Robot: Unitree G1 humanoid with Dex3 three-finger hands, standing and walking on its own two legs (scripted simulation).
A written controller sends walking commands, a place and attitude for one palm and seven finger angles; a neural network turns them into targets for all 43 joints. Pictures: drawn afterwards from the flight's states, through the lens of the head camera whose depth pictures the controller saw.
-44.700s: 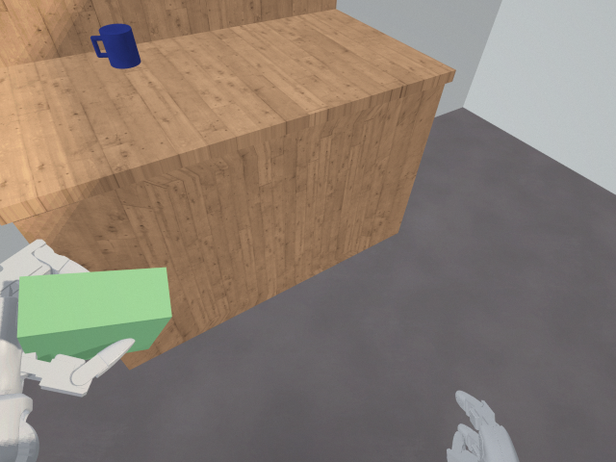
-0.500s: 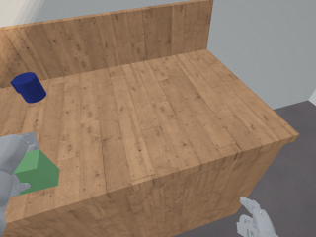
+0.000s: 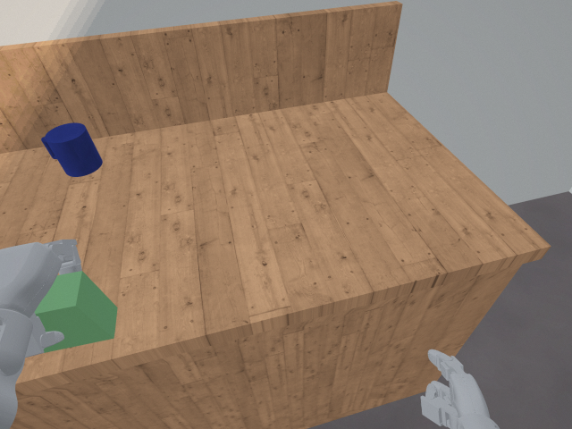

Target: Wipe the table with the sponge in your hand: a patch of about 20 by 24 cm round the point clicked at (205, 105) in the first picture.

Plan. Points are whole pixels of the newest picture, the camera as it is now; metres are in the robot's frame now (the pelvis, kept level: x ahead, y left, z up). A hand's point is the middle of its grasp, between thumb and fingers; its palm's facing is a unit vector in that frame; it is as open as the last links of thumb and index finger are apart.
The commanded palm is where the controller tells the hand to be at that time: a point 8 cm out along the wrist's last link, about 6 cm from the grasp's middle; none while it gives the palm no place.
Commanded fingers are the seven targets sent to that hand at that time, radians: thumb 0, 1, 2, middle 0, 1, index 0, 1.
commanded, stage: lift the sponge slowly off the table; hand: left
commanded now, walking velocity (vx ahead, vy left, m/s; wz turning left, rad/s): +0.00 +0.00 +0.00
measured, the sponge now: (51, 322) +0.20 +0.36 +0.07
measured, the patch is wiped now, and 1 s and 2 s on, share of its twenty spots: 0.95 0.95 0.95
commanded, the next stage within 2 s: bring the sponge back beside the body in 1.76 s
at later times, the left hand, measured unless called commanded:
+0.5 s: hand (33, 283) +0.21 +0.34 +0.14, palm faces +0.04 -0.03 -1.00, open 9.1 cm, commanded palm +0.18 +0.34 +0.21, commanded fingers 0.00 0.10 1.30 -1.20 -1.60 -1.20 -1.60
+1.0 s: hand (10, 276) +0.20 +0.35 +0.17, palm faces +0.05 -0.01 -1.00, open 9.1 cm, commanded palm +0.17 +0.35 +0.24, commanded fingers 0.00 0.10 1.30 -1.20 -1.60 -1.20 -1.60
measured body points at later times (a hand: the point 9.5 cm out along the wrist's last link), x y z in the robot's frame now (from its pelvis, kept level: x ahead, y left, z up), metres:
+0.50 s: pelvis -0.01 +0.00 +0.00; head -0.02 -0.03 +0.45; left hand +0.20 +0.34 +0.20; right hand +0.23 -0.20 -0.07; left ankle +0.00 +0.10 -0.74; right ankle -0.01 -0.12 -0.74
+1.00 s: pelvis -0.02 +0.00 +0.00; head -0.03 -0.03 +0.45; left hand +0.19 +0.35 +0.22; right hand +0.23 -0.20 -0.07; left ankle +0.00 +0.10 -0.74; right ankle -0.01 -0.12 -0.74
